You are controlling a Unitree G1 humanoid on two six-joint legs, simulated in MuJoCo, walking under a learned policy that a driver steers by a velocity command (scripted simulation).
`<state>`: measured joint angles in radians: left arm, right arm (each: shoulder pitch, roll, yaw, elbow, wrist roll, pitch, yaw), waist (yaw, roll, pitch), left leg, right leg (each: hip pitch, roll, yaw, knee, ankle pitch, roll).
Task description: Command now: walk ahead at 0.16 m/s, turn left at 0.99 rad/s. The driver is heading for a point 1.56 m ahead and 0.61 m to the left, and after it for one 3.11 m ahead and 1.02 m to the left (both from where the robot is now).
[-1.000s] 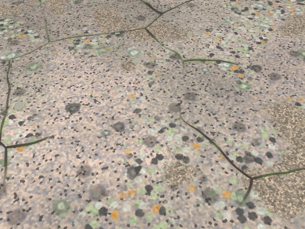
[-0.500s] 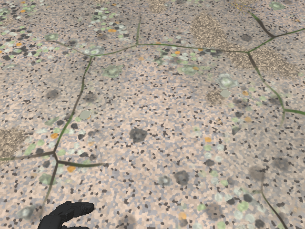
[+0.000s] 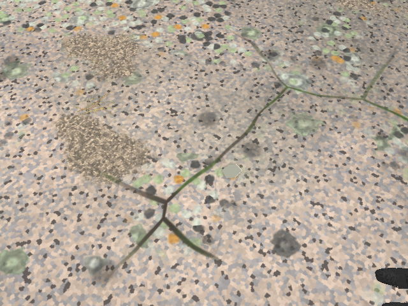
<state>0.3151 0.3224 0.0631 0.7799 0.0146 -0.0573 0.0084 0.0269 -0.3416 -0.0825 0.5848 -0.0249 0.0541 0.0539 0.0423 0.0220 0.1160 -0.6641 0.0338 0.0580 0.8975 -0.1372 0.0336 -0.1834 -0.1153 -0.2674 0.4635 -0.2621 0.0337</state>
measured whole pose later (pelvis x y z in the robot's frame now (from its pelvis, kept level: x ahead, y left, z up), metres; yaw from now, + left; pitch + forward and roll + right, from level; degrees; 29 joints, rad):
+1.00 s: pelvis +0.11 -0.01 +0.00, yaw +21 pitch -1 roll +0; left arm 0.22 0.24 0.03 0.76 0.01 0.02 0.00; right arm 0.18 -0.23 -0.01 0.82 -0.01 0.01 -0.01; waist 0.02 -0.02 0.04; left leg -0.15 -0.05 -0.07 0.45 -0.27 0.02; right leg -0.19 0.00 -0.04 0.44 -0.23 -0.02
